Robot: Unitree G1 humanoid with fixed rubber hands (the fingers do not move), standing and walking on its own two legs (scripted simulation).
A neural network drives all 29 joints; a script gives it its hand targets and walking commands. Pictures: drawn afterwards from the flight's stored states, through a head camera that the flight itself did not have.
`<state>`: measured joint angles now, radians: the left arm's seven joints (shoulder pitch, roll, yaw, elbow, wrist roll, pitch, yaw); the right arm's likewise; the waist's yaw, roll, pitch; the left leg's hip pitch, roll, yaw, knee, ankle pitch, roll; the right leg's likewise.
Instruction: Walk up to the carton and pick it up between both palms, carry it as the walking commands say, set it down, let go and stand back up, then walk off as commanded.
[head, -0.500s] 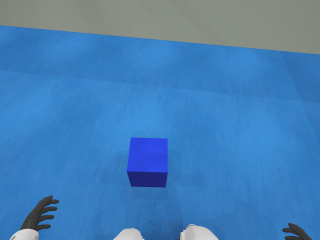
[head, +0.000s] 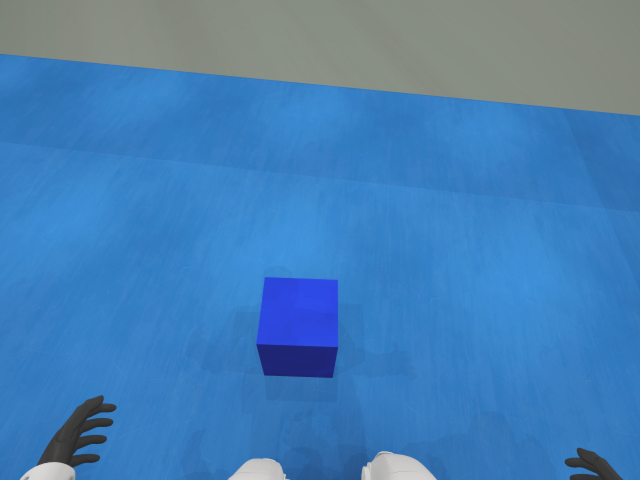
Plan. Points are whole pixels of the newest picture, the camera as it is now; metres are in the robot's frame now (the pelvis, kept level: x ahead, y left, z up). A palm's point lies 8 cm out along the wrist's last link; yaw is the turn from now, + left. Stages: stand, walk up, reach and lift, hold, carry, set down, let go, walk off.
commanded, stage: walk up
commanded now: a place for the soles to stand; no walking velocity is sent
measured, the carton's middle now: (299, 329) +0.56 +0.06 -0.62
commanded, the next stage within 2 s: none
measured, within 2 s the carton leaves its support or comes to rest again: neither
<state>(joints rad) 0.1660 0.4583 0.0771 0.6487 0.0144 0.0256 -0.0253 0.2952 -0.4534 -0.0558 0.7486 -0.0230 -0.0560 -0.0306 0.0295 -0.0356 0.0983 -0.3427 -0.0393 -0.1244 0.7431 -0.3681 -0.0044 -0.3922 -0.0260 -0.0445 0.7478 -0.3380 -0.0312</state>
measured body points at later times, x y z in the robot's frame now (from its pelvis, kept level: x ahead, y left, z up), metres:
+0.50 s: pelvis +0.01 +0.00 +0.00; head +0.04 +0.01 +0.45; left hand +0.15 +0.33 -0.07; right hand +0.11 -0.34 -0.08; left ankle +0.02 +0.14 -0.71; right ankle +0.05 -0.12 -0.71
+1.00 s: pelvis +0.07 +0.04 +0.01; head +0.09 +0.04 +0.46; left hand +0.15 +0.38 -0.06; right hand +0.18 -0.28 -0.08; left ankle +0.09 +0.18 -0.70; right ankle +0.09 -0.09 -0.71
